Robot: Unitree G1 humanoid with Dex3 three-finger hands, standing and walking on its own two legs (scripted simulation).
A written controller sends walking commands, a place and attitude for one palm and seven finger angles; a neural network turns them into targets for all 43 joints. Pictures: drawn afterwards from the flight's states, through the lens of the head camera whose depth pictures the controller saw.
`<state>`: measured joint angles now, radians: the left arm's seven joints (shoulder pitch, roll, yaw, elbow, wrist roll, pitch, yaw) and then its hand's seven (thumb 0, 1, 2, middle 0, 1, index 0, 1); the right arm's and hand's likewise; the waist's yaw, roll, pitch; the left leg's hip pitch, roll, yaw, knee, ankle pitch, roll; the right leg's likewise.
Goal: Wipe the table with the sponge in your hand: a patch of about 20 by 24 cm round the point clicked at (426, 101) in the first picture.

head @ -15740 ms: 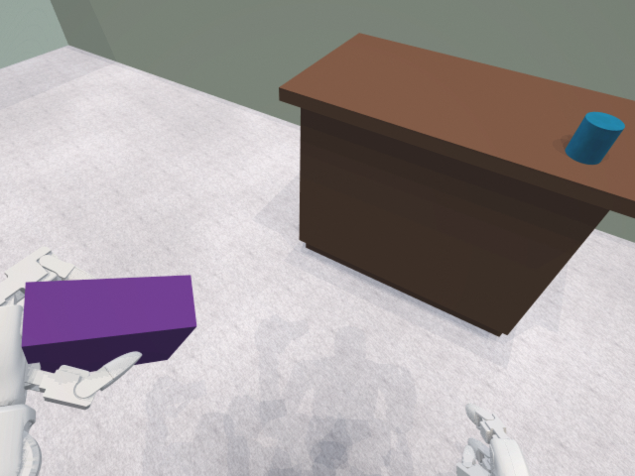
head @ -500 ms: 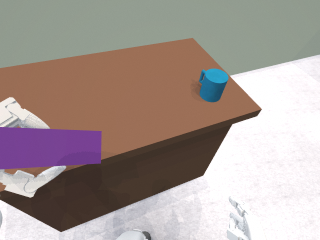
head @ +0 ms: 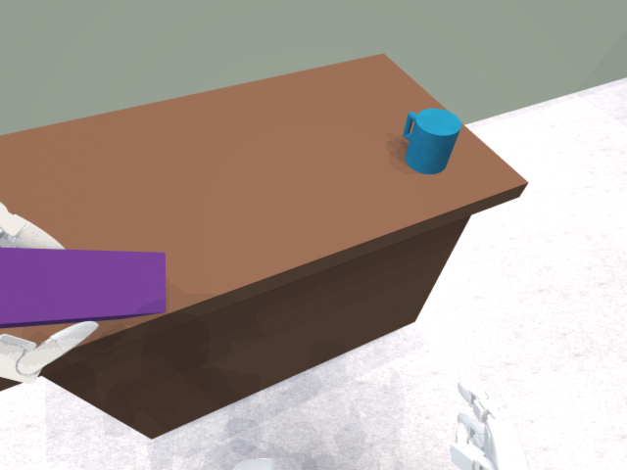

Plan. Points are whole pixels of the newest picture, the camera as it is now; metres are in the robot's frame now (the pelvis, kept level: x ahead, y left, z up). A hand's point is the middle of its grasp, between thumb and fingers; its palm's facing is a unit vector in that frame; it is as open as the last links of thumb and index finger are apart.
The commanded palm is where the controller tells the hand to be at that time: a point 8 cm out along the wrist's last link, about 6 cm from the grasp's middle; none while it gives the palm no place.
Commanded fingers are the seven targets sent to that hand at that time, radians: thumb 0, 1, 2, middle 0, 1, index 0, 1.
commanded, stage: come to a stop and stand still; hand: left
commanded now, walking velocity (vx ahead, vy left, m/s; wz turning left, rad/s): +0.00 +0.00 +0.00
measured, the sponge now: (91, 291) +0.24 +0.21 +0.17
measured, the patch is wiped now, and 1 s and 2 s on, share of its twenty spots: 0.00 0.00 0.00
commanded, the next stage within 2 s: look again from close up in 1.34 s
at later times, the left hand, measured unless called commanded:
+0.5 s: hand out of the picture +0.18 +0.27 +0.20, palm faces +0.39 -0.77 -0.51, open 9.5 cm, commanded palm +0.12 +0.30 +0.19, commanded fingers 0.00 0.10 1.30 -1.20 -1.60 -1.20 -1.60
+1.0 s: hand out of the picture +0.12 +0.30 +0.17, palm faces +0.47 -0.79 -0.40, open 9.5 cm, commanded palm +0.07 +0.32 +0.19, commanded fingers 0.00 0.10 1.30 -1.20 -1.60 -1.20 -1.60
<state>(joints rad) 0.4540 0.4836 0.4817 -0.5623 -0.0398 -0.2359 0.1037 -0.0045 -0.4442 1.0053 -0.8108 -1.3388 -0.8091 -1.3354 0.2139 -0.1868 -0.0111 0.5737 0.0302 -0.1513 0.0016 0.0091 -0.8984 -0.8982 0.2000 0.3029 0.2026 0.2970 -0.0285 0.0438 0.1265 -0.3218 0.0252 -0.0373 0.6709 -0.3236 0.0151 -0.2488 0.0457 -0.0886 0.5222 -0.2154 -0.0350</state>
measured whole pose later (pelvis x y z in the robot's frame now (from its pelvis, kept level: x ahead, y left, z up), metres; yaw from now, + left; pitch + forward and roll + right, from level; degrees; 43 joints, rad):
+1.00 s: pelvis -0.08 +0.03 +0.00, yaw +2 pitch -3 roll +0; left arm 0.48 0.37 0.41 -0.46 -0.06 -0.17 0.13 0.00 -0.44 1.00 -0.81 -1.34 -0.81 -1.33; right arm 0.24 -0.19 0.01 0.60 0.03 -0.11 -0.02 0.01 -0.90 -0.90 0.20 0.30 0.20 0.30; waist 0.00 0.00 0.03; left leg -0.26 0.00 0.00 0.64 -0.34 0.02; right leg -0.33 0.02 -0.06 0.55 -0.18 -0.05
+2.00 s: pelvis -0.05 +0.03 +0.01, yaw +3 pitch -1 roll +0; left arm 0.46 0.35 0.31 -0.43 -0.05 -0.12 0.15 0.00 -0.43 0.99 -0.81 -1.33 -0.81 -1.32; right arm 0.22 -0.19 0.03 0.59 0.01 -0.08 -0.05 0.01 -0.90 -0.90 0.20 0.30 0.20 0.30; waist 0.02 -0.04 0.03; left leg -0.17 -0.03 -0.03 0.46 -0.28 0.02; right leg -0.23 0.03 -0.01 0.48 -0.24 -0.04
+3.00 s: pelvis +0.11 -0.14 -0.01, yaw +0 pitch -2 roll +0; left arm 0.45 0.38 0.38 -0.54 -0.06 -0.15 0.15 0.00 -0.44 0.99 -0.81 -1.33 -0.81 -1.32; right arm 0.21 -0.22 0.01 0.60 0.02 -0.07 -0.02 0.01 -0.90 -0.90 0.20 0.30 0.20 0.30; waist 0.00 -0.05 0.08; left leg -0.37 0.05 0.12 0.74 -0.36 0.00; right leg -0.33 0.00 -0.11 0.65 -0.29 -0.07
